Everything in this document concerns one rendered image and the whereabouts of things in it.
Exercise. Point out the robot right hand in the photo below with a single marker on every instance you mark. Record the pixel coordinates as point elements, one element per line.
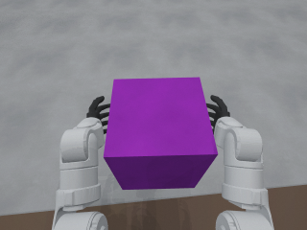
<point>221,110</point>

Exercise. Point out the robot left upper arm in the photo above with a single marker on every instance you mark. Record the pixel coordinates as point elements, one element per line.
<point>82,221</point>

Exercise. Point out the robot right upper arm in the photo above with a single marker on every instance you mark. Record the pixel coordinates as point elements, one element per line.
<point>241,220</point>

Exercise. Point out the robot left hand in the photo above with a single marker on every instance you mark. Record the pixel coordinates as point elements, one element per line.
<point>94,111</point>

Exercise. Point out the right robot forearm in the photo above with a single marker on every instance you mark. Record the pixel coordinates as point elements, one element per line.
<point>243,183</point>

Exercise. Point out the left robot forearm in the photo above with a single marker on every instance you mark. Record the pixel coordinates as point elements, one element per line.
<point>78,161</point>

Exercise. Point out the carton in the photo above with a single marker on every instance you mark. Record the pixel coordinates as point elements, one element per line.
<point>159,134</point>

